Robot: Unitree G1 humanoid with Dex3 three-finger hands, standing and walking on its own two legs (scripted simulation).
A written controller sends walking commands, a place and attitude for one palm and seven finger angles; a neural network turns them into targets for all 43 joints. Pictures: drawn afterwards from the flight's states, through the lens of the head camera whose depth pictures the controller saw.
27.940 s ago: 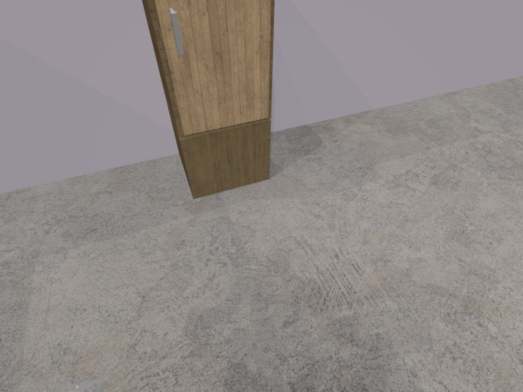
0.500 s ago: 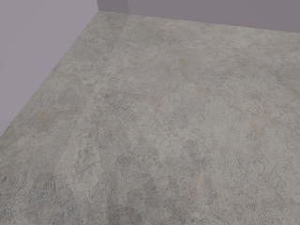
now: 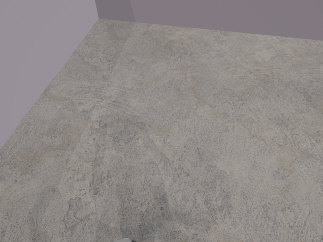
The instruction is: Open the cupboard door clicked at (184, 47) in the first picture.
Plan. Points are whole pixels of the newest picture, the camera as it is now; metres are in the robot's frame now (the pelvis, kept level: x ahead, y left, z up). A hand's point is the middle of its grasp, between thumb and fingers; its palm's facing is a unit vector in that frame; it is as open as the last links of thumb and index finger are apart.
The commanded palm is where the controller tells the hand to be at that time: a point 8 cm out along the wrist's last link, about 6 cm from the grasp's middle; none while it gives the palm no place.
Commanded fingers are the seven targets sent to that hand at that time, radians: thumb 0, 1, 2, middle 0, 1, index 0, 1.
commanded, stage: turn to face it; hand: left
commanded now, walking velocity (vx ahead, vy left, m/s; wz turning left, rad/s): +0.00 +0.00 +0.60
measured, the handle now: out of the picture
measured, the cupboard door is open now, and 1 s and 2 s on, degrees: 41 41 41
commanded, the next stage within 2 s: none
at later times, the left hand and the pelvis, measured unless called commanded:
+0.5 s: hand (99, 234) +0.16 +0.18 -0.16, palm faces +0.31 -0.92 -0.24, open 7.3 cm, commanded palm none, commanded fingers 0.00 0.90 0.90 -0.20 -0.30 -0.20 -0.30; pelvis +0.15 -0.02 +0.01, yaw +18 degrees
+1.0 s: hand (108, 225) +0.18 +0.16 -0.15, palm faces +0.55 -0.78 -0.29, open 7.4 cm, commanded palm none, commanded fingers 0.00 0.90 0.90 -0.20 -0.30 -0.20 -0.30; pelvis +0.23 -0.05 +0.00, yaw +36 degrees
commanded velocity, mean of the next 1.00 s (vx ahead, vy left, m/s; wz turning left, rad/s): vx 0.00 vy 0.00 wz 0.60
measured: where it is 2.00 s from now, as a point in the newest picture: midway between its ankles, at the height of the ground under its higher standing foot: (170, 229)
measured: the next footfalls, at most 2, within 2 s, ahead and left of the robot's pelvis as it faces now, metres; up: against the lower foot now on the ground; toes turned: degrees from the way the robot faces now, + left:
right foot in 0.24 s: +0.16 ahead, -0.13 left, +0.00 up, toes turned +2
left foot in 0.56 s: +0.19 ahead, +0.12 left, +0.00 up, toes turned +28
